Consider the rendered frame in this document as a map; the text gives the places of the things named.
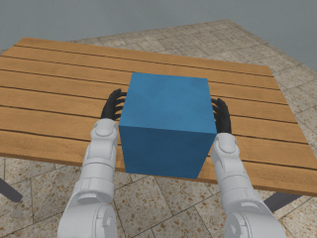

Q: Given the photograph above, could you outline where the carton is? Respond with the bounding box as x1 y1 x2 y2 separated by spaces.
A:
118 72 217 179

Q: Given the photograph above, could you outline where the robot right forearm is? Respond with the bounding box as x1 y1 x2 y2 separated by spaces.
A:
210 133 286 238

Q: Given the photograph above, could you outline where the robot left hand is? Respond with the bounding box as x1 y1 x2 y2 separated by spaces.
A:
100 88 127 121

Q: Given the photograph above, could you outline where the robot left forearm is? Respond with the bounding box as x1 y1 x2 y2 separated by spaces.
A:
56 118 118 238

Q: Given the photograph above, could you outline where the table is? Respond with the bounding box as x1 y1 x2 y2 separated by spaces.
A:
0 37 317 213

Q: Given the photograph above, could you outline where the robot right upper arm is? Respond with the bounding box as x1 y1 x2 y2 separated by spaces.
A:
224 210 286 238

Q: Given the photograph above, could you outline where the robot left upper arm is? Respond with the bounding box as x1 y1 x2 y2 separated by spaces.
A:
57 202 118 238

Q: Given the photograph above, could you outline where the robot right hand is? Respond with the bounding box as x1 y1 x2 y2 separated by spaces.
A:
211 98 232 135

